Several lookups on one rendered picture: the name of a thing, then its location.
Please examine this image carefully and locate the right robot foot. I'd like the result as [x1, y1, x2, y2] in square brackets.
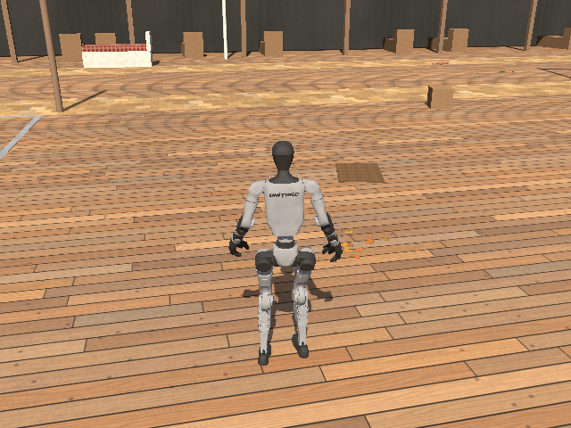
[292, 333, 309, 358]

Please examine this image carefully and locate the right robot hand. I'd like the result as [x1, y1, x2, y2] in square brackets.
[322, 242, 343, 262]

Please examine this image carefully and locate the left robot upper arm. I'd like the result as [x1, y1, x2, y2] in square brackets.
[240, 180, 265, 229]

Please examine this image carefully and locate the humanoid robot head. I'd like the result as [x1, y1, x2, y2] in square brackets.
[269, 141, 299, 184]

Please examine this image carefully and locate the left robot hand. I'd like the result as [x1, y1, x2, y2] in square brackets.
[228, 238, 249, 257]

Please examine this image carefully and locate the right robot upper arm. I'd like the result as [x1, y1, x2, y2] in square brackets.
[302, 179, 329, 227]

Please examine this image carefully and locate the left robot forearm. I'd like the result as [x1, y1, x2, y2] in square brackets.
[231, 215, 249, 244]

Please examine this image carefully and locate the right robot forearm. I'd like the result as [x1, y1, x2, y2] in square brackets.
[321, 213, 340, 246]

